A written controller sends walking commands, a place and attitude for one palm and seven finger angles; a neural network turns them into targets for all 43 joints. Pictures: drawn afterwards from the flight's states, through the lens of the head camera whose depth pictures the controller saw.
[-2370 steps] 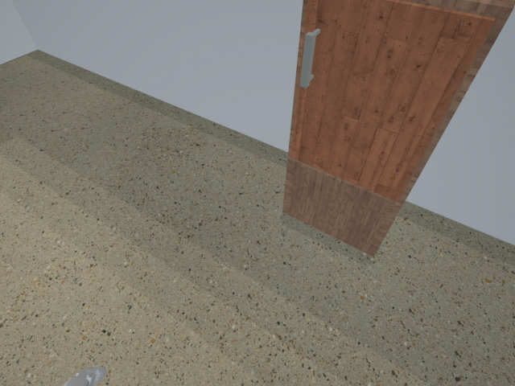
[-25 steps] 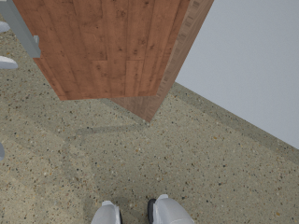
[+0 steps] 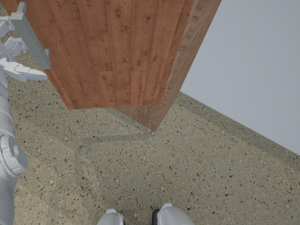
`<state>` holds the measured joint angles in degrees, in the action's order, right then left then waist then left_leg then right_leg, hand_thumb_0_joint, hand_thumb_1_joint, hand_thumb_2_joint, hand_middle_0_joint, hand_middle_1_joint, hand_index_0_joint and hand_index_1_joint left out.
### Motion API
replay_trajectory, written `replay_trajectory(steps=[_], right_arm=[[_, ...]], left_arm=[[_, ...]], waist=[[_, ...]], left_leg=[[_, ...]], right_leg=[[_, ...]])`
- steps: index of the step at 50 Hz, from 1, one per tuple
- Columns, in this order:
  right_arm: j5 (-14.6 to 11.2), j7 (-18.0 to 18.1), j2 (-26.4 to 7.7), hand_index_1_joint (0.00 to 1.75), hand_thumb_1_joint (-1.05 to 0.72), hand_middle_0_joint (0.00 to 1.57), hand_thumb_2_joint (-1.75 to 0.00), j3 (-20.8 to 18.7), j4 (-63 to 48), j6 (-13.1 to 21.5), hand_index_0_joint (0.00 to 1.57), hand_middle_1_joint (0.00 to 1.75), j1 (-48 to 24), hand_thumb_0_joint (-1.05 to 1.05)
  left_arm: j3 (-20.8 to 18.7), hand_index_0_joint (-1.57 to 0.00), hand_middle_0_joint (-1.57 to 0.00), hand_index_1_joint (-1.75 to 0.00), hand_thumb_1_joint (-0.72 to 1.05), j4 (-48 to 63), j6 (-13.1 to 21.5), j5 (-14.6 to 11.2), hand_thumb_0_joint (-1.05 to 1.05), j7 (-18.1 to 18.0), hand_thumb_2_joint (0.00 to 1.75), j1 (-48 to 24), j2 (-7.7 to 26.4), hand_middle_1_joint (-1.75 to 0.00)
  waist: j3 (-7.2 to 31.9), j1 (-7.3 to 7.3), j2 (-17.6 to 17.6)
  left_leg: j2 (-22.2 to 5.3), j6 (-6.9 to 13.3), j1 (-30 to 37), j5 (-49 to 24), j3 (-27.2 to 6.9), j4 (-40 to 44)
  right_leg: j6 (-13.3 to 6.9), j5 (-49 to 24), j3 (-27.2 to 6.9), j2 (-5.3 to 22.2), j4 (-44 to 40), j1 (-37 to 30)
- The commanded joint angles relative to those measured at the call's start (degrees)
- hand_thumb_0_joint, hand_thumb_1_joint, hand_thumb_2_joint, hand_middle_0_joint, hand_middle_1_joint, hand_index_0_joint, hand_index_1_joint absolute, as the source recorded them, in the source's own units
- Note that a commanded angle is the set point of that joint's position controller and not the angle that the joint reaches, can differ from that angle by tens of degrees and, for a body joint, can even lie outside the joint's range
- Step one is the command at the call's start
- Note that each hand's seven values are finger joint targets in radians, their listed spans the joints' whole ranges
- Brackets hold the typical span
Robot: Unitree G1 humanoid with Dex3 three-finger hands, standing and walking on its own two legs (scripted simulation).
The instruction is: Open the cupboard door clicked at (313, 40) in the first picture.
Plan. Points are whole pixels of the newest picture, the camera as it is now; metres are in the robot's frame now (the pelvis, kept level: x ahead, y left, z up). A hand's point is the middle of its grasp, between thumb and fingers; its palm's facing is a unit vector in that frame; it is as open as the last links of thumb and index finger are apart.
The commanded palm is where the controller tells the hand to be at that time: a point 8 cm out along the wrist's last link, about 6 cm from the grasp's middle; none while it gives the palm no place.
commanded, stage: slide the fingers in behind the handle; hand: left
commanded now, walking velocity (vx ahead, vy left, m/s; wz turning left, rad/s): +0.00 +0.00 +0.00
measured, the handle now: (35, 38) +0.57 +0.25 +0.10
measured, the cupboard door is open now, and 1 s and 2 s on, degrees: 37 38 38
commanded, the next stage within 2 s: close the thumb around the handle in 1.08 s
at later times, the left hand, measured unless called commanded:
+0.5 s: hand (43, 51) +0.52 +0.22 +0.11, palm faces +0.05 -1.00 +0.00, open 14.0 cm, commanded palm +0.49 +0.26 +0.10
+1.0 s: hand (43, 54) +0.51 +0.21 +0.11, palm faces +0.07 -1.00 +0.00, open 14.1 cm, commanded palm +0.49 +0.25 +0.10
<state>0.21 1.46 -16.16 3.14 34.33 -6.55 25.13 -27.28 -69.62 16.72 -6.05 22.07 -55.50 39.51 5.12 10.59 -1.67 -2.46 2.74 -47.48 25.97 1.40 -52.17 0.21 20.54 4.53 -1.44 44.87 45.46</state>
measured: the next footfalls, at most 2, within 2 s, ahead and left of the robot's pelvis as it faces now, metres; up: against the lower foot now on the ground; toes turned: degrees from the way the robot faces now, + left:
none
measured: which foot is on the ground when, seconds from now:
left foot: down 0.00-1.00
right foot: down 0.00-1.00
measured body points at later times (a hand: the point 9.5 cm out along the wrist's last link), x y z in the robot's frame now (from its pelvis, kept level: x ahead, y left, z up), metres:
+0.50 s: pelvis +0.00 -0.01 +0.00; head +0.13 +0.00 +0.43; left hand +0.51 +0.27 +0.11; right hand -0.03 -0.28 -0.10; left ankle -0.02 +0.08 -0.69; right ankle +0.00 -0.13 -0.69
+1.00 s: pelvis +0.00 -0.01 +0.00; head +0.12 +0.01 +0.44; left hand +0.50 +0.27 +0.11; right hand +0.00 -0.28 -0.11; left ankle -0.02 +0.08 -0.69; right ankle +0.00 -0.13 -0.69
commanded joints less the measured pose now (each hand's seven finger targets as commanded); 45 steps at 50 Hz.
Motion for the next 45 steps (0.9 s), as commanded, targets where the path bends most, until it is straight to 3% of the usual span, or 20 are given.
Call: replay_trajectory(steps=[1, 2, 6, 7, 10, 12, 14, 15, 16, 18, 19, 20, 21, 23, 26, 28, 34, 36, 38, 45], right_arm=[[0.12, 0.70, -11.63, 0.30, -0.90, 0.20, -0.90, -4.20, -1.73, 0.80, 0.20, 0.30, 11.16, 0.00], [0.03, 0.66, -11.32, 0.30, -0.90, 0.20, -0.90, -4.07, -1.71, 0.87, 0.20, 0.30, 10.71, 0.00], [0.14, 0.77, -11.29, 0.30, -0.90, 0.20, -0.90, -4.16, -1.47, 1.42, 0.20, 0.30, 10.76, 0.00], [0.18, 0.67, -11.22, 0.30, -0.90, 0.20, -0.90, -4.14, -1.39, 1.59, 0.20, 0.30, 10.72, 0.00], [0.08, 0.94, -11.54, 0.30, -0.90, 0.20, -0.90, -3.91, -1.61, 1.79, 0.20, 0.30, 10.83, 0.00], [-0.05, 0.90, -11.08, 0.30, -0.90, 0.20, -0.90, -3.80, -1.62, 1.85, 0.20, 0.30, 10.47, 0.00], [0.02, 0.78, -11.20, 0.30, -0.90, 0.20, -0.90, -4.07, -1.69, 1.89, 0.20, 0.30, 10.79, 0.00], [0.10, 0.72, -11.04, 0.30, -0.90, 0.20, -0.90, -4.06, -1.99, 1.89, 0.20, 0.30, 10.93, 0.00], [0.02, 0.64, -11.04, 0.30, -0.90, 0.20, -0.90, -4.13, -1.77, 1.86, 0.20, 0.30, 10.88, 0.00], [-0.12, 0.66, -11.05, 0.30, -0.90, 0.20, -0.90, -4.13, -1.49, 1.84, 0.20, 0.30, 10.90, 0.00], [-0.17, 0.63, -10.95, 0.30, -0.90, 0.20, -0.90, -4.20, -1.57, 1.80, 0.20, 0.30, 10.81, 0.00], [-0.03, 0.60, -10.84, 0.30, -0.90, 0.20, -0.90, -4.20, -1.45, 1.87, 0.20, 0.30, 10.95, 0.00], [0.12, 0.54, -10.91, 0.30, -0.90, 0.20, -0.90, -4.46, -1.24, 1.85, 0.20, 0.30, 11.28, 0.00], [0.11, 0.42, -10.82, 0.30, -0.90, 0.20, -0.90, -4.48, -1.06, 1.85, 0.20, 0.30, 11.38, 0.00], [0.23, 0.19, -10.76, 0.30, -0.90, 0.20, -0.90, -4.62, -0.97, 1.92, 0.20, 0.30, 11.41, 0.00], [0.14, 0.05, -10.53, 0.30, -0.90, 0.20, -0.90, -4.71, -0.86, 2.03, 0.20, 0.30, 11.19, 0.00], [0.08, 0.00, -10.59, 0.30, -0.90, 0.20, -0.90, -4.84, -0.75, 2.18, 0.20, 0.30, 10.94, 0.00], [0.12, -0.13, -10.34, 0.30, -0.90, 0.20, -0.90, -5.02, -0.65, 2.22, 0.20, 0.30, 10.84, 0.00], [0.09, -0.13, -10.34, 0.30, -0.90, 0.20, -0.90, -4.95, -0.33, 2.25, 0.20, 0.30, 10.58, 0.00], [0.20, -0.26, -10.42, 0.30, -0.90, 0.20, -0.90, -5.13, 0.00, 2.49, 0.20, 0.30, 10.42, 0.00]], left_arm=[[-2.49, -0.30, -0.30, -1.20, -0.50, 11.01, 4.08, -0.47, 0.00, -1.68, 0.30, -23.70, 17.54, -1.20], [-0.06, -0.30, -0.30, -1.20, -0.50, 11.12, 4.10, -0.20, 0.00, -1.89, 0.30, -25.53, 14.97, -1.20], [-0.25, -0.30, -0.30, -1.20, -0.50, 11.58, 5.02, 0.02, 0.00, -2.90, 0.30, -27.54, 14.90, -1.20], [-0.21, -0.30, -0.30, -1.20, -0.50, 11.50, 5.12, -0.10, 0.00, -2.94, 0.30, -27.73, 14.58, -1.20], [-2.54, -0.30, -0.30, -1.20, -0.50, 9.56, 4.99, -0.04, 0.00, -3.05, 0.30, -26.60, 17.71, -1.20], [-0.38, -0.30, -0.30, -1.20, -0.50, 10.62, 5.00, 0.61, 0.00, -2.90, 0.30, -28.04, 16.13, -1.20], [-1.48, -0.30, -0.30, -1.20, -0.50, 11.33, 5.18, 0.34, 0.00, -3.05, 0.30, -26.64, 16.81, -1.20], [-1.51, -0.30, -0.30, -1.20, -0.50, 11.55, 5.42, -0.10, 0.00, -2.99, 0.30, -25.55, 15.94, -1.20], [-1.22, -0.30, -0.30, -1.20, -0.50, 11.39, 5.27, -0.38, 0.00, -2.86, 0.30, -25.27, 15.20, -1.20], [-0.23, -0.30, -0.30, -1.20, -0.50, 10.69, 4.80, -0.47, 0.00, -2.67, 0.30, -26.38, 14.41, -1.20], [0.13, -0.30, -0.30, -1.20, -0.50, 10.54, 4.62, -0.34, 0.00, -2.69, 0.30, -25.45, 13.78, -1.20], [1.15, -0.30, -0.30, -1.20, -0.50, 12.10, 4.97, -0.59, 0.00, -2.89, 0.30, -26.75, 12.19, -1.20], [-0.15, -0.30, -0.30, -1.20, -0.50, 13.14, 5.19, -0.56, 0.00, -3.30, 0.30, -26.40, 13.19, -1.20], [-0.48, -0.30, -0.30, -1.20, -0.50, 11.84, 4.94, -0.72, 0.00, -3.93, 0.30, -25.24, 12.85, -1.20], [-0.48, -0.30, -0.30, -1.20, -0.50, 12.81, 5.40, -0.51, 0.00, -4.83, 0.30, -25.77, 12.55, -1.20], [1.63, -0.30, -0.30, -1.20, -0.50, 13.20, 5.53, -0.44, 0.00, -4.78, 0.30, -25.09, 9.87, -1.20], [1.07, -0.30, -0.30, -1.20, -0.50, 13.01, 5.90, -0.85, 0.00, -4.34, 0.30, -23.68, 10.05, -1.20], [1.57, -0.30, -0.30, -1.20, -0.50, 14.88, 6.62, -1.08, 0.00, -4.46, 0.30, -23.86, 8.75, -1.20], [2.56, -0.30, -0.30, -1.20, -0.50, 14.52, 6.52, -1.18, 0.00, -4.80, 0.30, -24.68, 7.63, -1.20], [2.48, -0.30, -0.30, -1.20, -0.50, 14.05, 6.97, -1.13, 0.00, -5.66, 0.30, -24.72, 6.75, -1.20]], waist=[[25.22, 0.15, -8.77], [24.28, 1.10, -9.49], [26.20, 1.32, -9.65], [26.61, 1.24, -9.56], [26.02, 0.97, -6.72], [26.54, 1.13, -9.69], [27.84, 0.65, -8.19], [28.51, 0.26, -9.49], [29.01, 0.52, -8.12], [26.78, 1.14, -7.69], [26.07, 0.71, -8.44], [26.64, 1.06, -9.66], [28.52, 0.47, -10.11], [27.18, 0.54, -7.65], [27.69, 0.46, -7.57], [26.94, 0.81, -8.17], [27.18, 0.35, -6.74], [28.75, -0.09, -9.49], [26.45, 0.54, -9.26], [26.70, 0.50, -7.92]], left_leg=[[-0.29, -1.82, 23.56, -33.89, -5.98, 4.04], [-0.14, -1.64, 23.24, -32.19, -5.75, 4.12], [-0.16, -1.75, 24.25, -31.97, -6.04, 3.87], [0.05, -1.53, 23.64, -31.05, -5.65, 3.63], [0.38, -0.93, 19.70, -29.20, -5.06, 3.67], [0.47, -1.15, 20.29, -29.08, -4.85, 3.72], [0.35, -1.04, 20.75, -29.64, -4.86, 3.71], [0.51, -1.08, 21.42, -31.31, -4.83, 3.59], [0.40, -1.03, 21.40, -31.19, -4.73, 3.55], [0.54, -0.81, 19.54, -28.38, -4.44, 4.03], [0.60, -0.81, 19.65, -27.92, -4.31, 4.21], [0.55, -0.92, 21.42, -29.27, -4.68, 4.22], [0.36, -1.09, 22.87, -31.20, -4.93, 4.04], [0.45, -0.92, 21.24, -30.08, -4.63, 4.19], [0.71, -0.73, 20.58, -29.27, -4.36, 4.38], [0.71, -0.76, 21.34, -29.61, -4.14, 4.59], [0.89, -0.65, 20.40, -29.12, -3.77, 4.71], [0.72, -1.02, 23.74, -32.17, -4.27, 4.56], [0.49, -1.13, 24.05, -32.17, -4.58, 4.67], [0.49, -1.21, 24.85, -33.63, -5.10, 4.35]], right_leg=[[-1.28, -19.81, -1.39, -2.38, -1.61, -7.60], [-1.12, -19.09, -1.50, -2.31, -1.79, -6.61], [-1.11, -19.00, -1.77, -2.17, -1.47, -6.68], [-1.08, -19.25, -1.99, -2.14, -1.54, -7.29], [-1.12, -20.88, -2.49, -2.05, -1.29, -10.52], [-0.99, -20.83, -2.57, -1.83, -1.20, -9.87], [-1.01, -21.52, -2.58, -2.03, -1.29, -11.13], [-1.29, -22.56, -2.59, -2.11, -1.10, -11.44], [-1.04, -22.97, -2.61, -2.13, -1.20, -11.58], [-0.91, -21.82, -2.71, -2.04, -1.73, -11.62], [-1.02, -21.22, -2.64, -2.02, -1.93, -11.33], [-1.27, -21.34, -2.42, -2.10, -1.74, -10.50], [-1.23, -22.10, -2.35, -2.08, -1.60, -10.49], [-1.08, -22.28, -2.46, -2.16, -1.88, -11.43], [-1.10, -22.95, -2.77, -2.08, -1.92, -12.67], [-1.03, -23.04, -2.71, -2.04, -2.27, -12.01], [-1.12, -24.22, -3.07, -1.97, -2.26, -14.06], [-1.37, -24.44, -2.67, -2.02, -1.95, -12.60], [-1.28, -23.15, -2.39, -2.04, -2.14, -10.72], [-1.44, -23.06, -2.17, -2.07, -1.82, -10.28]])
